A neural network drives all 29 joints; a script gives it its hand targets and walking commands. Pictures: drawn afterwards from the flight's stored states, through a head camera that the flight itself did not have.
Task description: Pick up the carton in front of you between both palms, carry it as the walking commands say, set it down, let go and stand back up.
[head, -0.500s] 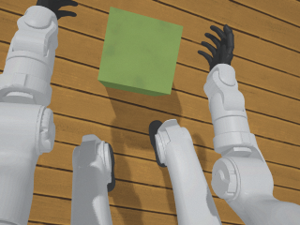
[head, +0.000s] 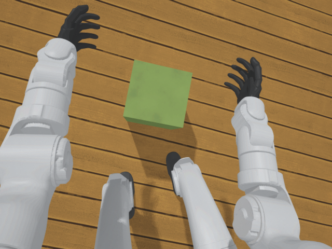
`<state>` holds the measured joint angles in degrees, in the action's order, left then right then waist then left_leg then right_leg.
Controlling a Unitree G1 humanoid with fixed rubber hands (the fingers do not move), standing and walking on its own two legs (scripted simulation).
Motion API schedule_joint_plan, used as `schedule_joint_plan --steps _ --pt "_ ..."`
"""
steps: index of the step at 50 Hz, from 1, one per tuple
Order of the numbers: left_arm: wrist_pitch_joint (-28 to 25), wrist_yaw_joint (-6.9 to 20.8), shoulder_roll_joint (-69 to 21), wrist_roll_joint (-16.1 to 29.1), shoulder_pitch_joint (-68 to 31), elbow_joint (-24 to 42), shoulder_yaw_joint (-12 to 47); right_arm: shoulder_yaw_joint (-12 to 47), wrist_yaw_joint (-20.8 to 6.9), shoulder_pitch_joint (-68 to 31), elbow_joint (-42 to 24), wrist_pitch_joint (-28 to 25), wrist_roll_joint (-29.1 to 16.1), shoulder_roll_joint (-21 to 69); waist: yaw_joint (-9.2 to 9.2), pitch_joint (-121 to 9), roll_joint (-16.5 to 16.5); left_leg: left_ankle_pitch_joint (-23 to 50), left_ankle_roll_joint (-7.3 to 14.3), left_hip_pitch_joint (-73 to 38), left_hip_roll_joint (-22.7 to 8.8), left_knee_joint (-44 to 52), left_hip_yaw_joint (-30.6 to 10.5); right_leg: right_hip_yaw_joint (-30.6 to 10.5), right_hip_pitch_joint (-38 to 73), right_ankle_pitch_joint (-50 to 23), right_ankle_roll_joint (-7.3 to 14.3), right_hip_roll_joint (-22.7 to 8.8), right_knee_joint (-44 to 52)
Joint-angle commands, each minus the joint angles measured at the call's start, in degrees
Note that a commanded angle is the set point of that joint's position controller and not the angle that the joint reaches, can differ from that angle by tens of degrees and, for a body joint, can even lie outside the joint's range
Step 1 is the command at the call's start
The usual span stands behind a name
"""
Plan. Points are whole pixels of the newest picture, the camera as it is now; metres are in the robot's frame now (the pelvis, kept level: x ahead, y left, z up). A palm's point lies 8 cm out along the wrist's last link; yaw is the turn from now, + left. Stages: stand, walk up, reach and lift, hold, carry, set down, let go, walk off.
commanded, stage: let go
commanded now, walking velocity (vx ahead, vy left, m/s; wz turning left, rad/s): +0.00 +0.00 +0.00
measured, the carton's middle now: (155, 100) +0.48 -0.08 -0.49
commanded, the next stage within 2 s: stand in 1.42 s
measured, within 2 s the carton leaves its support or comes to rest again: neither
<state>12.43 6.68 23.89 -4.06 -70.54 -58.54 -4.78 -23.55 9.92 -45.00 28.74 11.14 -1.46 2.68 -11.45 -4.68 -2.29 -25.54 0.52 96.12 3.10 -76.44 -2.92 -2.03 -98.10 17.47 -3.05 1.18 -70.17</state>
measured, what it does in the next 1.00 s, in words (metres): rises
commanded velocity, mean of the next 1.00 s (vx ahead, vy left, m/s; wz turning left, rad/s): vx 0.00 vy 0.00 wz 0.00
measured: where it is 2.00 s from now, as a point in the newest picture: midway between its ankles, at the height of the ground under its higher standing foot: (153, 192)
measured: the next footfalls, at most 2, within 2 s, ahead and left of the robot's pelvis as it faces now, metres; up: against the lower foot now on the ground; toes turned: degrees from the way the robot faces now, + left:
none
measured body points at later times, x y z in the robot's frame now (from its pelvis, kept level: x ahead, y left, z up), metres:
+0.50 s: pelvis +0.06 -0.03 +0.12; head +0.24 -0.01 +0.53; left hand +0.41 +0.17 +0.01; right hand +0.33 -0.25 +0.03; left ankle +0.06 +0.11 -0.58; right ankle +0.11 -0.14 -0.58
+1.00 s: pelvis +0.12 -0.01 +0.16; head +0.16 -0.01 +0.61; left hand +0.30 +0.23 +0.08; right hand +0.29 -0.24 +0.09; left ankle +0.06 +0.11 -0.58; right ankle +0.11 -0.14 -0.58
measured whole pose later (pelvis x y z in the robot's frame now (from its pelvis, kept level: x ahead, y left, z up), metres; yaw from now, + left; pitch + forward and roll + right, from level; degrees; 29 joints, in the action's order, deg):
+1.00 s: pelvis +0.12 -0.01 +0.16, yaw +1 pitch +4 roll -1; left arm 1.9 2.1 11.6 -0.5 11.6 -27.0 -3.6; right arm -1.6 -3.3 13.0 24.3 2.8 -1.4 -12.1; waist -0.9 0.4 -0.6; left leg -18.4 0.4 10.8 0.8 -25.3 -3.4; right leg -3.0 -15.2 13.3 -0.7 1.3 -24.5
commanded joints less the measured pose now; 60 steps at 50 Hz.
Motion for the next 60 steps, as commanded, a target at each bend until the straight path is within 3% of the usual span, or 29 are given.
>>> schedule_joint_plan --steps 1,5,10,12,16,19,22,30,35,44,49,54,55,56,60 --pt "-1.53 0.03 4.14 -1.32 -13.06 5.27 -2.31 -0.05 -0.69 -5.38 -5.78 -1.44 1.40 -3.62 -1.37 -51.28 -9.13 16.06 -0.74 -34.65 1.67 12.23 1.84 8.79 30.58 -16.87 -2.54 3.11 6.06" --pt "-2.55 -1.45 1.57 -3.24 -4.52 7.94 -4.76 1.64 -2.53 1.87 -6.59 -2.73 3.07 -4.23 -0.91 -56.18 -8.17 23.69 -1.16 -42.23 1.99 15.76 1.47 8.79 36.65 -21.61 -2.20 3.06 9.54" --pt "-4.35 -5.77 -4.12 -4.32 10.91 16.13 -7.20 5.60 -6.70 13.37 -8.03 -5.00 4.26 -7.40 0.37 -56.92 -7.57 31.12 -2.00 -52.27 1.97 21.40 0.53 7.94 44.12 -24.78 -0.72 3.01 14.75" --pt "-5.22 -7.94 -6.71 -4.64 15.90 20.05 -7.80 7.43 -8.89 16.49 -8.41 -5.84 4.48 -8.64 1.41 -52.66 -7.18 28.76 -2.28 -53.44 1.99 24.57 0.46 7.25 47.03 -22.93 0.15 2.90 16.88" --pt "-6.93 -10.94 -10.24 -4.25 24.96 26.45 -7.81 11.29 -12.48 23.45 -7.92 -7.14 4.40 -11.00 2.07 -40.92 -5.08 16.31 -2.60 -51.67 2.00 31.32 1.25 5.75 55.37 -17.14 1.48 2.21 21.17" --pt "-8.00 -11.78 -11.18 -3.26 32.50 28.90 -7.38 13.89 -14.12 29.62 -7.32 -7.88 3.77 -13.37 2.08 -33.39 -2.95 9.06 -2.44 -50.98 1.60 35.23 1.80 4.33 62.19 -13.59 1.88 1.29 24.40" --pt "-9.12 -11.73 -11.15 -1.79 40.37 30.05 -6.50 16.43 -14.99 36.24 -7.73 -8.51 2.41 -15.36 2.40 -28.18 -0.68 7.29 -2.01 -51.87 1.24 37.67 2.29 3.00 69.37 -13.54 1.78 0.66 27.26" --pt "-11.85 -9.90 -9.75 0.70 58.36 30.87 -4.09 21.69 -14.68 50.65 -13.11 -9.86 -1.21 -17.26 4.82 -19.64 3.93 12.19 -0.27 -58.79 1.16 42.82 2.69 -0.11 87.21 -26.18 0.26 -0.10 33.23" --pt "-12.51 -8.85 -9.23 0.76 66.80 31.22 -3.30 22.42 -14.25 54.60 -13.92 -9.97 -2.15 -18.42 7.32 -13.28 3.08 16.64 -0.35 -66.32 0.61 46.68 2.20 -0.96 91.60 -30.66 0.12 -0.09 36.82" --pt "-12.26 -5.92 -8.39 2.25 78.67 34.49 -1.36 20.80 -13.41 58.55 -10.20 -9.82 -0.98 -20.01 10.29 -7.93 0.60 30.96 -1.99 -80.38 -0.19 51.48 1.31 -0.28 95.27 -34.75 1.01 1.36 42.26" --pt "-11.16 -4.16 -8.12 4.19 81.78 37.35 0.75 19.84 -13.01 59.29 -8.56 -8.95 0.49 -20.28 10.09 -3.11 0.94 34.15 -2.33 -85.28 -0.93 54.18 0.82 0.69 95.03 -29.86 1.36 2.24 45.37" --pt "-9.16 -3.08 -7.82 5.00 81.76 39.51 1.75 19.16 -13.31 58.10 -8.52 -7.07 2.02 -20.61 10.01 2.51 1.24 29.31 -2.35 -86.21 -1.66 56.34 0.39 1.77 95.17 -21.03 1.76 2.55 46.69" --pt "-10.55 -4.06 -8.53 5.41 83.80 37.22 2.14 19.20 -11.94 56.73 -11.88 -4.05 3.13 -21.90 10.08 -0.12 2.79 34.75 -2.22 -87.60 -2.24 54.35 -0.02 2.75 93.27 -20.11 1.18 4.01 44.63" --pt "-10.57 -4.50 -8.02 5.92 83.27 37.40 2.47 19.69 -11.36 57.58 -10.98 -3.23 2.54 -22.44 10.00 0.62 0.65 35.48 -2.57 -87.56 -2.22 53.97 -0.06 2.57 92.48 -18.78 1.51 3.75 44.45" --pt "-9.88 -5.05 -7.10 5.90 81.30 37.83 2.40 20.21 -10.92 56.19 -11.13 -1.78 2.46 -22.04 10.19 3.61 -0.05 29.37 -2.70 -85.69 -2.39 54.48 -0.17 2.80 91.08 -13.36 2.10 3.63 44.01"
